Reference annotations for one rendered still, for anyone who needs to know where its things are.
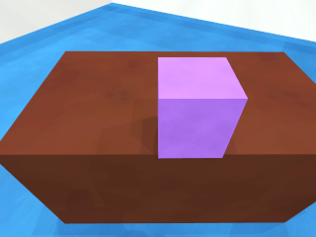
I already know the carton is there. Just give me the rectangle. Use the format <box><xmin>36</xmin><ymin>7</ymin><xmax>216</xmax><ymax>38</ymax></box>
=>
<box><xmin>158</xmin><ymin>57</ymin><xmax>248</xmax><ymax>159</ymax></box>

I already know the pedestal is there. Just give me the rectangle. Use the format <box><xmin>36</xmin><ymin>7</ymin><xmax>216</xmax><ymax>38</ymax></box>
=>
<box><xmin>0</xmin><ymin>50</ymin><xmax>316</xmax><ymax>224</ymax></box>

